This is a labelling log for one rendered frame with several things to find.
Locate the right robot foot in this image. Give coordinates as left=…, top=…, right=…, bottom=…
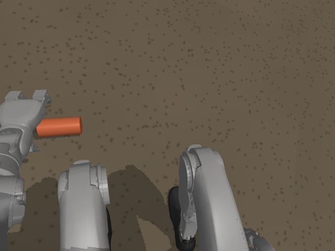
left=168, top=186, right=196, bottom=251

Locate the can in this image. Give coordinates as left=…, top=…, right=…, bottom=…
left=37, top=117, right=83, bottom=137

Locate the left robot arm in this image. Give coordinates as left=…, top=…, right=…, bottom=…
left=0, top=124, right=33, bottom=251

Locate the left robot hand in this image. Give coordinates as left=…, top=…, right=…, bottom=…
left=0, top=89, right=52, bottom=152

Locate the right robot hand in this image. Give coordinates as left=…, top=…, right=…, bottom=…
left=243, top=228, right=276, bottom=251

